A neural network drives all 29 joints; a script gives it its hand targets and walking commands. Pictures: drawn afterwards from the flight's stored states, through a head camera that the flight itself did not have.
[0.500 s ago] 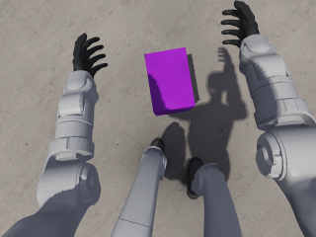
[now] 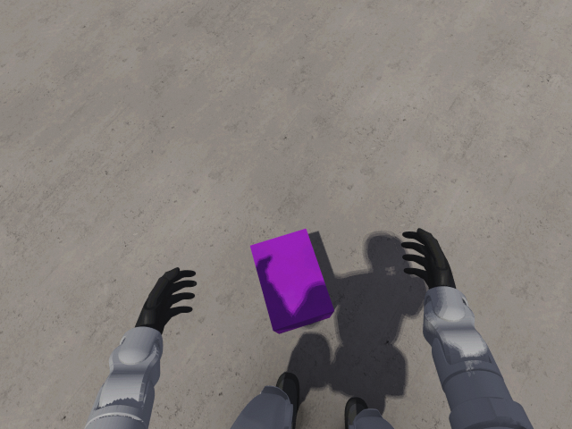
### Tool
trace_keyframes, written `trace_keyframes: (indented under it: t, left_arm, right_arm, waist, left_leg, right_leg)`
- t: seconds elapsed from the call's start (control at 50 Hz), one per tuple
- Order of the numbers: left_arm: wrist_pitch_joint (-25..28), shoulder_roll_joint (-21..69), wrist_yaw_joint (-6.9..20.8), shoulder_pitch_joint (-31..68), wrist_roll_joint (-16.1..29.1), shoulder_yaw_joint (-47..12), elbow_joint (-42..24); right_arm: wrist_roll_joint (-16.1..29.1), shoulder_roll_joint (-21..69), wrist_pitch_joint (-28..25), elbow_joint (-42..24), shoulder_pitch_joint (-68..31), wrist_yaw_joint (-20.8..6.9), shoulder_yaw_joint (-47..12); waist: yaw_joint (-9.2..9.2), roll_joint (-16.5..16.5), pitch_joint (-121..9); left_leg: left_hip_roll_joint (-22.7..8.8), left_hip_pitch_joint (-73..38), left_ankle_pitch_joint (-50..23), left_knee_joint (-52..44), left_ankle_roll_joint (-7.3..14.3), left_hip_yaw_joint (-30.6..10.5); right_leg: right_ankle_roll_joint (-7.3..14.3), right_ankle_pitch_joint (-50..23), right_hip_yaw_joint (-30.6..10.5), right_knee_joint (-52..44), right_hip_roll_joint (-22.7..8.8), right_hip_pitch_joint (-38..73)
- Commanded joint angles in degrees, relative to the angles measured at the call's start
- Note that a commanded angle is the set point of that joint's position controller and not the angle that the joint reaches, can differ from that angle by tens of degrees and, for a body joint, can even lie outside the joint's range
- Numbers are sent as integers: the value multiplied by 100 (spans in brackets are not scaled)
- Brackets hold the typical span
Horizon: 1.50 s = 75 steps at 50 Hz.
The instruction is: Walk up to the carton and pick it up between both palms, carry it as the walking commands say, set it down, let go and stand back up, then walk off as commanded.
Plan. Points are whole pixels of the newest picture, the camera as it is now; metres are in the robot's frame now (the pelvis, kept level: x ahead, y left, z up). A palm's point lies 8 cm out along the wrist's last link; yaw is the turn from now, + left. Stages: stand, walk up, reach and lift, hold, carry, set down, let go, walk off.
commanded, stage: let go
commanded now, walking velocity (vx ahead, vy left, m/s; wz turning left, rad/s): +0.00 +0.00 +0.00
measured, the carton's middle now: (292, 283) +0.42 +0.09 -0.64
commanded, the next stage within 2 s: stand in 0.94 s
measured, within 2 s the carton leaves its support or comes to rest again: neither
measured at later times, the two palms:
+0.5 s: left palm (191, 407) +0.15 +0.16 -0.05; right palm out of the picture +0.21 -0.30 -0.02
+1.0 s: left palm (140, 406) +0.15 +0.23 -0.05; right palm (538, 417) +0.19 -0.24 -0.04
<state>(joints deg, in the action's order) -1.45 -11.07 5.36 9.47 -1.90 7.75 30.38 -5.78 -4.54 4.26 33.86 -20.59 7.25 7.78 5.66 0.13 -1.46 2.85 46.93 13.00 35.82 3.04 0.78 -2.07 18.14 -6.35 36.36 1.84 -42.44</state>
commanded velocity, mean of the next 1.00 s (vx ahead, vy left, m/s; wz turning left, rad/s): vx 0.00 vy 0.00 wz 0.00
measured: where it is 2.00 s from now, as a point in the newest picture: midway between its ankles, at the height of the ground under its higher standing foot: outside the picture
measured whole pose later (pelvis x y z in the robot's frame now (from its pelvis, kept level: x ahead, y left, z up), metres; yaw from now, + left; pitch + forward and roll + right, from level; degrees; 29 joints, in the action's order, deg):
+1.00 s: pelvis +0.01 -0.02 +0.02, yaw +5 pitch -4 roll +0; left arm -13.7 -13.4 0.2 -13.5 -0.4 1.3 22.5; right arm 0.3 -12.2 5.5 28.8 11.8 -0.6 -0.7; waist -0.3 -2.1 2.8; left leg 3.7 11.3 15.3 30.6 1.8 -3.0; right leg 0.1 20.3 -1.4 28.9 0.7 -4.7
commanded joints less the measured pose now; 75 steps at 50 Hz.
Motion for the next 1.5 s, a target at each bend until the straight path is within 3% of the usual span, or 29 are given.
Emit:
trace_keyframes:
  t: [0.0,0.08,0.1,0.12,0.16,0.24,0.26,0.36,0.38,0.44,0.5,0.54,0.58,0.62,0.64,0.72,0.76,0.8,0.92,0.94,0.96,1.02,1.04,1.12,1.14,1.28,1.36,1.46,1.48]
  left_arm:
    - [334,-145,-150,-1403,307,-287,-438]
    - [455,-150,-233,-2142,309,-363,-855]
    - [526,-82,-267,-1936,422,-358,-677]
    - [557,-314,-270,-1840,378,-275,-907]
    - [610,-360,-218,-2403,336,-292,-1119]
    - [503,-677,-102,-2231,198,-256,-1061]
    - [443,-642,-59,-2152,228,-381,-1072]
    - [6,-783,57,-2437,13,-268,-719]
    - [-53,-852,41,-2214,-8,-272,-610]
    - [-246,-931,45,-1678,-112,-345,-1101]
    - [-506,-846,8,-1644,-226,-247,-1146]
    - [-619,-1006,-24,-1656,-301,-36,-1043]
    - [-776,-998,-75,-1632,-281,-110,-1187]
    - [-990,-1052,-164,-1602,-337,68,-1330]
    - [-1033,-987,-204,-1607,-225,92,-1226]
    - [-1177,-997,-326,-1757,-16,-139,-1442]
    - [-1151,-997,-310,-1724,160,-340,-1418]
    - [-1216,-859,-355,-1881,195,-477,-1345]
    - [-1261,-449,-559,-2080,159,-578,-1722]
    - [-780,-1522,-667,-1927,76,-193,-788]
    - [-543,-1618,-717,-1937,12,-149,-669]
    - [-177,-1279,-676,-2370,-9,-267,-352]
    - [-49,-1367,-650,-2245,-85,-241,-315]
    - [120,-1281,-506,-2460,-10,-274,41]
    - [188,-1441,-581,-2260,-76,-222,61]
    - [244,-1571,-641,-2591,76,-272,572]
    - [219,-1648,-686,-2408,25,-267,689]
    - [245,-1761,-699,-2300,12,-245,822]
    - [274,-1906,-701,-2304,29,-209,938]
  right_arm:
    - [-223,-495,-440,-593,904,-84,121]
    - [-118,-501,-583,-692,2011,-167,49]
    - [-40,-554,-663,-495,1975,-154,51]
    - [48,-479,-688,-841,1760,-207,-88]
    - [82,-674,-816,-1233,2499,-265,-94]
    - [172,-771,-719,-1471,2625,-414,-284]
    - [221,-734,-687,-1449,2692,-472,-318]
    - [358,-983,-334,-1387,2969,-613,-334]
    - [481,-879,-261,-1346,2744,-696,-560]
    - [579,-859,-30,-936,2904,-843,-691]
    - [666,-965,94,-1175,2579,-913,-763]
    - [662,-1063,65,-1296,2441,-898,-801]
    - [685,-1122,138,-1177,2567,-856,-691]
    - [701,-1339,39,-1442,2442,-803,-616]
    - [786,-1327,71,-1471,2451,-793,-668]
    - [814,-1295,92,-1316,2834,-761,-680]
    - [846,-1266,63,-1347,2785,-683,-601]
    - [722,-1362,98,-1251,2841,-669,-511]
    - [679,-1658,47,-1281,2900,-870,-476]
    - [289,-1904,-123,-320,3178,-654,-380]
    - [284,-1935,-235,-285,3069,-601,-400]
    - [230,-2286,-447,-30,3099,-555,-256]
    - [210,-2125,-471,38,3104,-521,-268]
    - [280,-2190,-529,171,2913,-629,-254]
    - [331,-2036,-540,220,2856,-632,-254]
    - [377,-2361,-624,604,3064,-593,-154]
    - [403,-2490,-552,894,3268,-534,-199]
    - [405,-2366,-550,1029,3024,-595,-284]
    - [418,-2366,-575,1063,2803,-603,-288]
  waist:
    - [-24,394,-3114]
    - [-168,317,-2906]
    - [-313,632,-2453]
    - [-138,346,-2528]
    - [-318,213,-2627]
    - [-317,-963,-1856]
    - [-472,-1143,-1785]
    - [-522,-724,-706]
    - [-436,-936,-205]
    - [-564,-216,591]
    - [-467,305,1064]
    - [-421,-106,1328]
    - [-455,289,1217]
    - [-482,191,1261]
    - [-457,-139,1063]
    - [-479,-250,493]
    - [-708,-713,81]
    - [-852,-995,60]
    - [-718,94,10]
    - [-354,-455,-202]
    - [-376,-471,-290]
    - [-461,476,30]
    - [-466,224,259]
    - [-420,851,135]
    - [-460,444,228]
    - [-545,402,-253]
    - [-630,-125,119]
    - [-558,127,84]
    - [-520,-200,85]
  left_leg:
    - [-618,-5684,-6041,106,-766,-811]
    - [-616,-5894,-6363,-236,-734,-836]
    - [-663,-5729,-6913,-200,-752,-941]
    - [-639,-5721,-6387,-237,-721,-870]
    - [-419,-5446,-5872,-394,-622,-779]
    - [-48,-4050,-2897,-866,-459,-336]
    - [-24,-3848,-2619,-905,-429,-287]
    - [47,-3747,-811,-1124,-431,-26]
    - [28,-3518,-528,-1143,-359,8]
    - [152,-4199,-104,-921,-354,-53]
    - [174,-5020,-65,-683,-475,32]
    - [248,-5289,-183,-481,-488,56]
    - [251,-5089,-127,-668,-508,98]
    - [282,-5050,-44,-599,-515,57]
    - [236,-4758,-180,-719,-419,-38]
    - [167,-4039,-357,-905,-331,-185]
    - [191,-3636,-561,-886,-275,-215]
    - [154,-3590,-711,-916,-322,-300]
    - [-41,-4295,-1628,-837,-496,-559]
    - [-536,-3645,-1229,-963,-297,-913]
    - [-645,-3496,-467,-1192,-259,-1132]
    - [-657,-3175,731,-1624,-92,-1259]
    - [-810,-3329,354,-1661,78,-1494]
    - [-777,-3287,166,-1612,52,-1379]
    - [-775,-3224,16,-1617,-23,-1357]
    - [-866,-4103,-2227,-1161,-200,-1328]
    - [-721,-3925,-2252,-1009,-266,-1032]
    - [-571,-3605,-1318,-1165,-190,-886]
    - [-612,-3665,-1471,-1048,-124,-944]
  right_leg:
    - [42,-1263,510,-695,322,-619]
    - [-3,-1585,587,-1038,341,273]
    - [19,-1768,542,-1204,303,54]
    - [33,-1471,455,-1374,282,331]
    - [-64,-2437,484,-1191,189,1340]
    - [-183,-3196,426,-1119,-40,2978]
    - [-202,-3398,385,-1165,-81,3146]
    - [-168,-2507,27,-1628,-414,3604]
    - [-196,-2187,108,-1648,-401,3499]
    - [6,-769,-55,-2080,-591,2657]
    - [163,290,-15,-2393,-683,1926]
    - [227,339,-110,-2544,-892,1825]
    - [80,-384,-105,-2377,-835,2355]
    - [124,-414,-47,-2313,-840,2279]
    - [40,-1052,-119,-2111,-795,2686]
    - [-25,-2339,42,-1417,-482,3671]
    - [-102,-3389,-40,-1246,-485,4070]
    - [-34,-3419,116,-1097,-359,4084]
    - [279,-1762,590,-1054,-64,3011]
    - [55,-643,299,-1003,-171,3214]
    - [107,-181,254,-968,-110,3373]
    - [259,-8,87,-862,-186,3358]
    - [182,-156,155,-849,-224,3142]
    - [243,-277,122,-1080,-216,3241]
    - [266,-363,54,-1036,-240,3202]
    - [248,-1323,53,-997,-262,3293]
    - [267,-1573,-71,-1125,-377,3238]
    - [356,-1435,-276,-1419,-551,3561]
    - [337,-1527,-317,-1391,-561,3472]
